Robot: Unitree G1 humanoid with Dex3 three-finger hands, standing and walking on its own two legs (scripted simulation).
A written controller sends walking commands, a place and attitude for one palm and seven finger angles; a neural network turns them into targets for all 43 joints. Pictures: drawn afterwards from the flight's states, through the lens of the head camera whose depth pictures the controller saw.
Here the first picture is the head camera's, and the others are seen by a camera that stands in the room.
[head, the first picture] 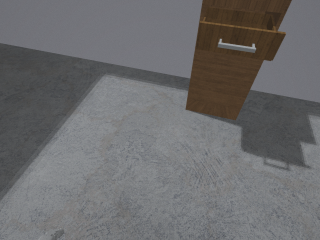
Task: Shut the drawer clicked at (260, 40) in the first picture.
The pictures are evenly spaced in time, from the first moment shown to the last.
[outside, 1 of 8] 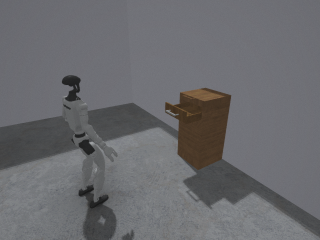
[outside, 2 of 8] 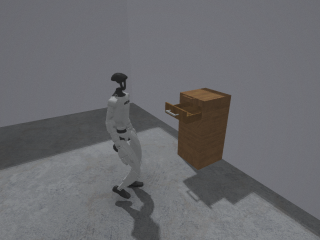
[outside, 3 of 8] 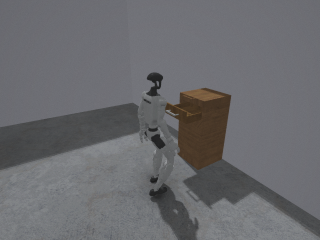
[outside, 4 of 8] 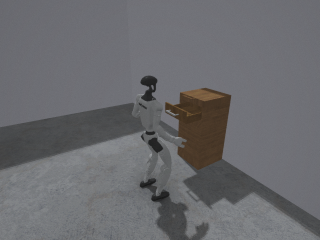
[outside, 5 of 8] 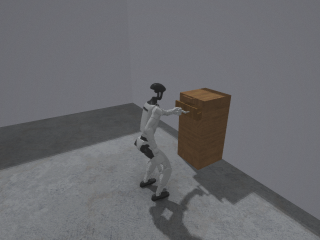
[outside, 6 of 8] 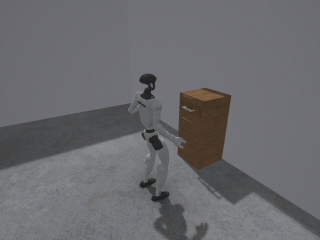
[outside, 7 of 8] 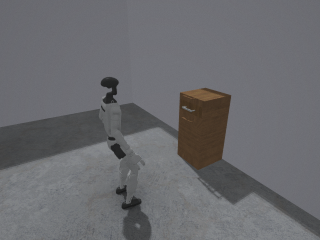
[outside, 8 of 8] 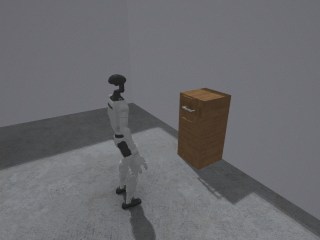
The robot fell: no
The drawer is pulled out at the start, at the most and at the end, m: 0.24 0.24 0.00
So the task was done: yes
